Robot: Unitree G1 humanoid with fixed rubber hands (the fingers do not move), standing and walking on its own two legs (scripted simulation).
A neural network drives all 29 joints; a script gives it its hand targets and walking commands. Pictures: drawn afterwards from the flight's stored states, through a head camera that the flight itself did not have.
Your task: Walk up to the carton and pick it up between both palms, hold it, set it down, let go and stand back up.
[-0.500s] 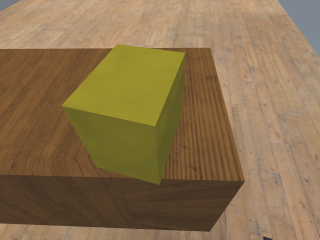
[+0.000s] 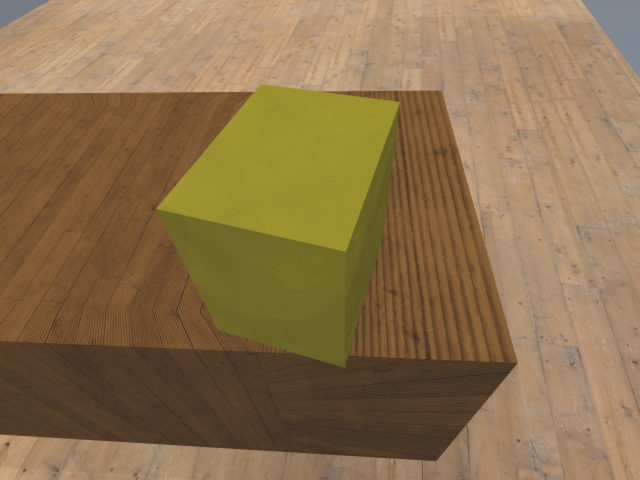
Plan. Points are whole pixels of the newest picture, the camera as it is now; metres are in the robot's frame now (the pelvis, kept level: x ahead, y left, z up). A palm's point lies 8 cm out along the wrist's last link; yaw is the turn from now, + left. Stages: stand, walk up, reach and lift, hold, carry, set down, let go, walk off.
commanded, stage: walk up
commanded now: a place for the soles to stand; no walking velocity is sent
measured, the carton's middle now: (302, 224) +0.47 +0.05 +0.04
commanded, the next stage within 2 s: stand in 1.44 s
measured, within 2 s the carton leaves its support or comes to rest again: neither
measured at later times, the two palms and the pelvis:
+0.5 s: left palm out of the picture +0.12 +0.40 -0.12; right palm out of the picture +0.09 -0.15 -0.10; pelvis +0.03 +0.13 -0.01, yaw -5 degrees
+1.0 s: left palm out of the picture +0.16 +0.30 -0.11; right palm out of the picture +0.02 -0.21 -0.12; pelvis +0.01 +0.06 -0.01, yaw -9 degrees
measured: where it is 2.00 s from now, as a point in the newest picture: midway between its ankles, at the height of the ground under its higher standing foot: outside the picture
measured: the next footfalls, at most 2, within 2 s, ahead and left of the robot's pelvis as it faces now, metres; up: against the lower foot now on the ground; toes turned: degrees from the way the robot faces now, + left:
left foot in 0.20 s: +0.13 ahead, +0.24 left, +0.00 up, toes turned +3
right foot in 0.74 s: +0.06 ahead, -0.07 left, +0.00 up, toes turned -8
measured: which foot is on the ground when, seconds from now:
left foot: up 0.00-0.18, down 0.20-0.76, up 0.78-0.96, down 0.98-1.00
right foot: down 0.00-0.22, up 0.24-0.72, down 0.74-1.00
